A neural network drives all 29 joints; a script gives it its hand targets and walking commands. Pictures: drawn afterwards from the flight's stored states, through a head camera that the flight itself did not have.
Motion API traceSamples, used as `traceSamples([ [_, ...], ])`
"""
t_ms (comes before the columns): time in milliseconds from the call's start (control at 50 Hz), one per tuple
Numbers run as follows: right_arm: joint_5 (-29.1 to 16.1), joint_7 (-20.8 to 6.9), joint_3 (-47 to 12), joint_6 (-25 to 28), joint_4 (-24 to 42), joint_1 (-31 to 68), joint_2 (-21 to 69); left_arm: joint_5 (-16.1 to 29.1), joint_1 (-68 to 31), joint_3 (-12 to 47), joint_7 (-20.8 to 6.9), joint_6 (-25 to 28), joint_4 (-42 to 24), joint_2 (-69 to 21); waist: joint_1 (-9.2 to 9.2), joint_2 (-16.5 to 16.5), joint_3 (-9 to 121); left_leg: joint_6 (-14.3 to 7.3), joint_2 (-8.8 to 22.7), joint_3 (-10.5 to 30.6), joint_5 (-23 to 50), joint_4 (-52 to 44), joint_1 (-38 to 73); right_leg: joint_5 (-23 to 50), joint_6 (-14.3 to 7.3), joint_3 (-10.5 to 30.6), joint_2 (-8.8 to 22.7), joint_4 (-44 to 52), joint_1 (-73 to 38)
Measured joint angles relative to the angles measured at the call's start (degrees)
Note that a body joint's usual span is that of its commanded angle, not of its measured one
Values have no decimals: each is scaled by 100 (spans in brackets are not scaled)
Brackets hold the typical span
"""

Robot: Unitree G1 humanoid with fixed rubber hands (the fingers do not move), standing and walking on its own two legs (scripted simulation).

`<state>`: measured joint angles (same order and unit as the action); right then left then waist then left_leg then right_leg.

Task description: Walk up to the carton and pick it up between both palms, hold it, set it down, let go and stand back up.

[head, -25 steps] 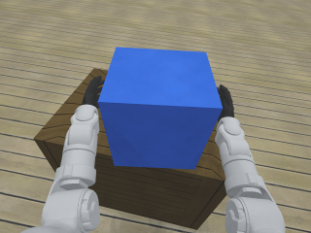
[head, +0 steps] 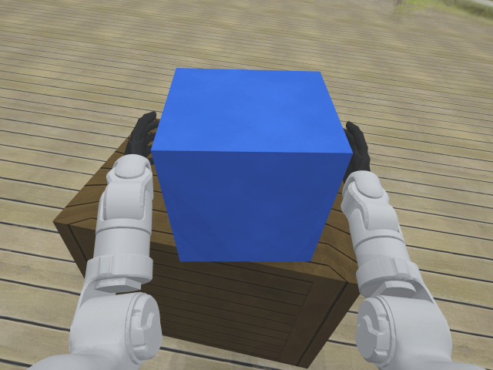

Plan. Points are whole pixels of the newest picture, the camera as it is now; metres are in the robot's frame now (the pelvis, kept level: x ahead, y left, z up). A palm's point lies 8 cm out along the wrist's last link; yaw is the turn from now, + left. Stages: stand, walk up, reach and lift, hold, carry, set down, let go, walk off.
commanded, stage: reach and lift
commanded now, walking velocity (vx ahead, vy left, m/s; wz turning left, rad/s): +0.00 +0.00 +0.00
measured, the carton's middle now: (247, 170) +0.44 -0.01 +0.11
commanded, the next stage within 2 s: hold in 1.34 s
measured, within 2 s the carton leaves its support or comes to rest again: neither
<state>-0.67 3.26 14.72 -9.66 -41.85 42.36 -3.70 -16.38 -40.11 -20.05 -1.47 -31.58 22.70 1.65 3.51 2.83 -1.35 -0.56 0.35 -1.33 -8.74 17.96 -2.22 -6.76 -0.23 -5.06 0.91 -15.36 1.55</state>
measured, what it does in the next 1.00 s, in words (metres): stands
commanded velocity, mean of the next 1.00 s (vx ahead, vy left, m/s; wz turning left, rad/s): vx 0.00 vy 0.00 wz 0.00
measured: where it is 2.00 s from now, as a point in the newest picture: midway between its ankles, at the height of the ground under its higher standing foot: outside the picture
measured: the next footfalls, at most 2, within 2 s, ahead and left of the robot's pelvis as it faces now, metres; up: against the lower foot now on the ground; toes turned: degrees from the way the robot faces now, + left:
none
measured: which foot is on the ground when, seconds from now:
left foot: down 0.00-1.00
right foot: down 0.00-1.00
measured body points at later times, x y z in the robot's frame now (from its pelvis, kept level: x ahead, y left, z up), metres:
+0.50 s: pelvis +0.00 +0.00 +0.00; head -0.05 +0.02 +0.45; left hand +0.38 +0.18 +0.21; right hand +0.38 -0.18 +0.21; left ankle +0.02 +0.11 -0.75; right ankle +0.03 -0.12 -0.75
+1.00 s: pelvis +0.00 -0.01 +0.00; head -0.06 +0.01 +0.44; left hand +0.38 +0.18 +0.23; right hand +0.39 -0.18 +0.24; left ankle +0.02 +0.11 -0.75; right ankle +0.03 -0.12 -0.75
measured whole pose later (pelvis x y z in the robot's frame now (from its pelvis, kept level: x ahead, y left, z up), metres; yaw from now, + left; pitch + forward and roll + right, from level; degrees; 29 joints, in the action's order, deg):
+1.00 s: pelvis +0.00 -0.01 +0.00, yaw +0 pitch -9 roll +0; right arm -7.7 6.0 8.6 -20.1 -36.6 47.9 -5.8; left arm -18.6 -41.7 -22.4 -4.3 -44.2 12.0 2.7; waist 4.9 2.8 0.3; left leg 0.2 0.9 -0.7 -8.6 17.5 -0.2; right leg -7.0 -1.0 -5.1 0.1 -15.1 -0.5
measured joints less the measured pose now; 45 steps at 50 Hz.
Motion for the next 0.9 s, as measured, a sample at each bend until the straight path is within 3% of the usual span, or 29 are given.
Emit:
traceSamples([
  [320, -509, 228, -592, -505, 571, 11, -61, -224, 215, -150, -281, -667, -937, 6, 122, 43, -38, 46, 31, 78, -38, -59, 325, -44, -36, -58, -45, 109, -375],
  [440, -566, 221, -583, -603, 749, -58, -38, -197, 288, -85, -268, -852, -1190, 6, 166, 44, -38, 33, 13, 101, -49, 4, 278, -49, -26, -75, -29, 72, -351],
  [680, -633, 160, -568, -799, 720, 160, -225, -215, 60, -91, -180, -1058, -1176, -70, 160, -63, 13, 28, 27, 8, -9, -35, 218, -14, -29, 30, -45, 35, -218],
  [900, -708, 246, -661, -1014, 590, 422, -239, -250, -63, -241, -266, -1207, -1109, 5, 128, 11, 114, 77, 65, 22, 11, -68, 237, -27, -79, 31, -87, 18, -216],
])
